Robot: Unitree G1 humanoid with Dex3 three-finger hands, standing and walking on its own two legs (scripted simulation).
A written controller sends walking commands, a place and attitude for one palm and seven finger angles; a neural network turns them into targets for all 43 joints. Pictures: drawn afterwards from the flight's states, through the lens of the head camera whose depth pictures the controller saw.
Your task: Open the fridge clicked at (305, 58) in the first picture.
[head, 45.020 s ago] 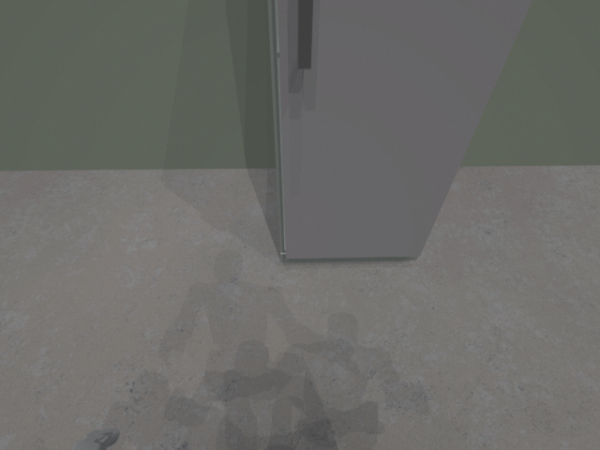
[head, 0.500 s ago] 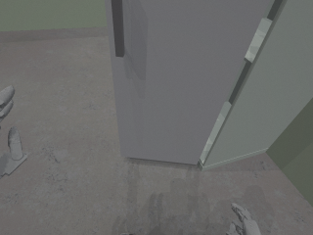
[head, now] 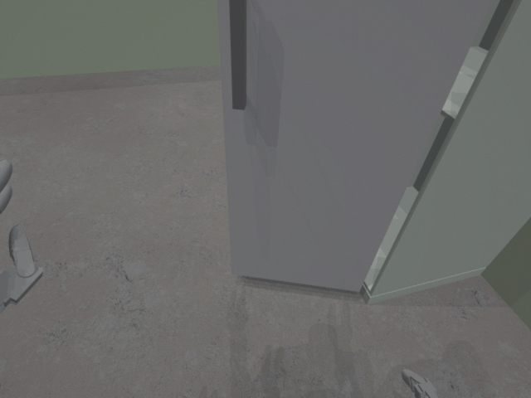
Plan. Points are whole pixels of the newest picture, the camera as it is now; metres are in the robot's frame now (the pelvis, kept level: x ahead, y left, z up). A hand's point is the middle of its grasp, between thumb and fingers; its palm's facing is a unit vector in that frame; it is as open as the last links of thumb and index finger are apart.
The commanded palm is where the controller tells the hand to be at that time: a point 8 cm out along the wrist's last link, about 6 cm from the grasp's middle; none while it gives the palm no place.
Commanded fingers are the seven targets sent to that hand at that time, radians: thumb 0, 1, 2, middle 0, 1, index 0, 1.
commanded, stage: stop stepping back and stand still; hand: left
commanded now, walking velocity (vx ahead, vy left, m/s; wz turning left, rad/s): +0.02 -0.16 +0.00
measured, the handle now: (240, 46) +0.73 +0.13 +0.25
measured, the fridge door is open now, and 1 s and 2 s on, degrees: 66 66 66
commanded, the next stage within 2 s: let the arm hang, fingers relaxed in 0.20 s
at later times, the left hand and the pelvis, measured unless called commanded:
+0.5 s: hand (130, 386) +0.17 +0.23 -0.09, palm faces +0.03 -0.92 -0.39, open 7.4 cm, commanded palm none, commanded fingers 0.00 0.90 0.90 -0.20 -0.30 -0.20 -0.30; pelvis +0.00 -0.01 -0.01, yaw +2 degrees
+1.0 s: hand out of the picture -0.04 +0.22 -0.16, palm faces +0.02 -0.97 -0.25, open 7.4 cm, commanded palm none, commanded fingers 0.00 0.90 0.90 -0.20 -0.30 -0.20 -0.30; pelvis +0.00 +0.02 +0.01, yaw +1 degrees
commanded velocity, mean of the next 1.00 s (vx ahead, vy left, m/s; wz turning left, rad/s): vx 0.00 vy -0.01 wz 0.00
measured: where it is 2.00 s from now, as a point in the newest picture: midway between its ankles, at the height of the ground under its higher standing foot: outside the picture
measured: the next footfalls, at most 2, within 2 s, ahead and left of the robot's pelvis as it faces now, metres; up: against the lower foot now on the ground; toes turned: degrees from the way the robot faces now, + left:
none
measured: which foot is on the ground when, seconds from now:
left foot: down 0.00-1.00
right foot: down 0.00-1.00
